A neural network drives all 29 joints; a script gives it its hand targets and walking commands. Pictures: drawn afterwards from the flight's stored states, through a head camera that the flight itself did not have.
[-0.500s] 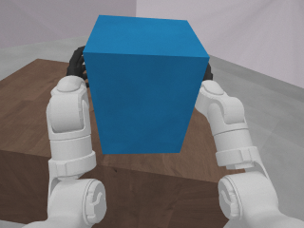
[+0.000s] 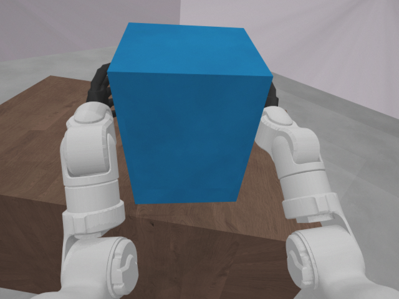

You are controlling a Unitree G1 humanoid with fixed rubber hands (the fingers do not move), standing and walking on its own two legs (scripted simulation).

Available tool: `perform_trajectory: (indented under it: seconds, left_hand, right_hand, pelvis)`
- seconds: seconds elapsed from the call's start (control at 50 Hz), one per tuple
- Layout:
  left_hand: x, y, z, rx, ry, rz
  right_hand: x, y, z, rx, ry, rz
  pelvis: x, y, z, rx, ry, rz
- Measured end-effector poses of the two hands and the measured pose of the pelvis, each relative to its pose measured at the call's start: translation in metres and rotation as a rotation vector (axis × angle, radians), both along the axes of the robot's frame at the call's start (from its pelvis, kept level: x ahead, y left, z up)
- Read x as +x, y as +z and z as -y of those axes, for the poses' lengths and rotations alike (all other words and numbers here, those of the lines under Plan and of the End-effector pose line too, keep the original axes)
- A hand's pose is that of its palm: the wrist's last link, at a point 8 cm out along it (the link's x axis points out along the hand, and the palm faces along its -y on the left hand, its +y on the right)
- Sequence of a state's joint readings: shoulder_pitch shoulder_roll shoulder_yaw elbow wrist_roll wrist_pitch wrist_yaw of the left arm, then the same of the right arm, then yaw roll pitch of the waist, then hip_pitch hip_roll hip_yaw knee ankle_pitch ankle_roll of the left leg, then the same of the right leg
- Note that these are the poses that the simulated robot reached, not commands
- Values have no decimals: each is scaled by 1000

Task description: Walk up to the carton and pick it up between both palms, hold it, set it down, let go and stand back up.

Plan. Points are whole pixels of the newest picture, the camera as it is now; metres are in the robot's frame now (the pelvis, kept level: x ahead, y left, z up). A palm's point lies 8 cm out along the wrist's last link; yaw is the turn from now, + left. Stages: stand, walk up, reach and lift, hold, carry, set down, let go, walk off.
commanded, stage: hold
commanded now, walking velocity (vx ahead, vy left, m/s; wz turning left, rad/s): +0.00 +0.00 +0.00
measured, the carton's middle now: (187, 119) +0.36 +0.01 +0.25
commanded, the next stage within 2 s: none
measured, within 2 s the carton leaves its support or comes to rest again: neither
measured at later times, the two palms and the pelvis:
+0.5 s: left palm (104, 108) +0.35 +0.15 +0.27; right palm (267, 114) +0.36 -0.14 +0.27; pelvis +0.00 +0.00 +0.00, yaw +0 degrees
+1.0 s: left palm (101, 108) +0.35 +0.15 +0.27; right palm (265, 112) +0.37 -0.13 +0.27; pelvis +0.00 +0.00 +0.00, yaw +0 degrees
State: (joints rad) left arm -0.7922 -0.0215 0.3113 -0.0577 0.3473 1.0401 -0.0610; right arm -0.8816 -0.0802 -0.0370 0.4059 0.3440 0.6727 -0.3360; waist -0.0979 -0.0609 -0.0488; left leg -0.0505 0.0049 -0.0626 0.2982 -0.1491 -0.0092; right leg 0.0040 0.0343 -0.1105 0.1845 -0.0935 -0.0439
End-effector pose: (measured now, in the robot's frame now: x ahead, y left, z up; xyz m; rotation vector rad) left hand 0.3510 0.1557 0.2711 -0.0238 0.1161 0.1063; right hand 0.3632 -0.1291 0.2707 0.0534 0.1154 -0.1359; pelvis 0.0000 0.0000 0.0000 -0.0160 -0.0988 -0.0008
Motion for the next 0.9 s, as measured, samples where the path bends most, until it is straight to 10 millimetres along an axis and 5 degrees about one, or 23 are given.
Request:
perform_trajectory:
  seconds: [0.9]
  left_hand:
    - [1,2,1,1,1,2]
  right_hand:
    - [2,1,1,-2,-1,-2]
  pelvis:
    - [0,0,2,1,3,1]
